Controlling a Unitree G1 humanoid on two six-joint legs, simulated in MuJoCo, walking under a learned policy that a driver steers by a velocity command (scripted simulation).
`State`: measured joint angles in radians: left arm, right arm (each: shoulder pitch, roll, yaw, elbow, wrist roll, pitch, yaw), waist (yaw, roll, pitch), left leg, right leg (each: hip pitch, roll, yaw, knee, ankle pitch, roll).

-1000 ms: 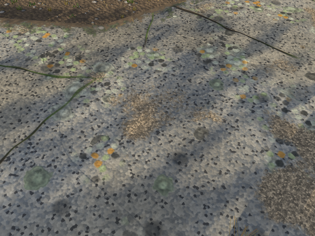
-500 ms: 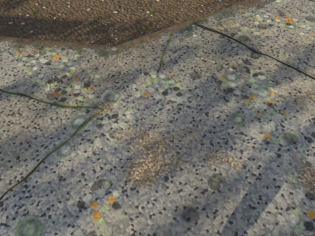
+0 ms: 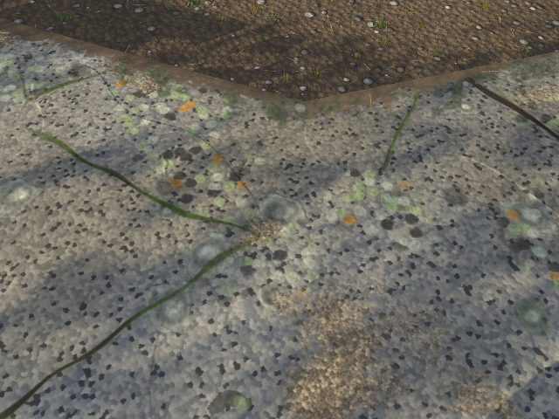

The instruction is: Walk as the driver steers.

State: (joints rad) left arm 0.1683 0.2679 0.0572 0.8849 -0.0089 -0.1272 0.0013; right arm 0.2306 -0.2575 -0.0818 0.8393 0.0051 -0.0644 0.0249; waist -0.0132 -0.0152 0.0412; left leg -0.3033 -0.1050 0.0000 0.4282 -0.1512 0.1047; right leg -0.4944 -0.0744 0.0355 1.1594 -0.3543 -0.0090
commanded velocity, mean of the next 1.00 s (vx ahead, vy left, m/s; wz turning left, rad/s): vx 0.50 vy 0.00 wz -0.37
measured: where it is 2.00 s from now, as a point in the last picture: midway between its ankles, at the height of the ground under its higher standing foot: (442, 232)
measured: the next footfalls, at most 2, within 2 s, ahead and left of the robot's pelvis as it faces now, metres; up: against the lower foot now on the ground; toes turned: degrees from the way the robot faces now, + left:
right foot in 0.38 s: +0.39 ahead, -0.16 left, +0.00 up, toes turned -8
left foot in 0.84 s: +0.70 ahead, -0.03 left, +0.00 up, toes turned -26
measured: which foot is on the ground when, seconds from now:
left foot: down 0.00-0.36, up 0.38-0.82, down 0.84-1.00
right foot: up 0.00-0.36, down 0.38-0.86, up 0.88-1.00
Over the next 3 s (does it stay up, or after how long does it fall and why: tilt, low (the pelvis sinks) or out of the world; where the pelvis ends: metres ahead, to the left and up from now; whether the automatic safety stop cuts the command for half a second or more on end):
stays up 1.11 -1.01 0.00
